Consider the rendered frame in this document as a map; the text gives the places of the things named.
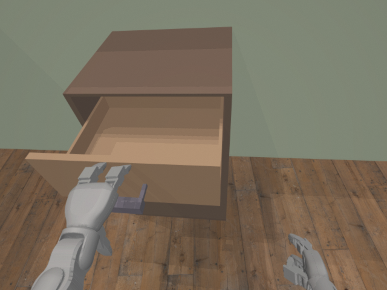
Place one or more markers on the robot left hand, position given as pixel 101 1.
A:
pixel 90 202

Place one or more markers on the cabinet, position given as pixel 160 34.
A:
pixel 184 62

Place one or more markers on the handle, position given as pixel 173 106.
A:
pixel 131 205

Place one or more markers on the left robot forearm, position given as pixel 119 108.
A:
pixel 70 260

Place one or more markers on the drawer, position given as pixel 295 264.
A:
pixel 174 145

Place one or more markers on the right robot forearm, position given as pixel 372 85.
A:
pixel 320 283

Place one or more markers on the robot right hand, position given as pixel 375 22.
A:
pixel 298 270

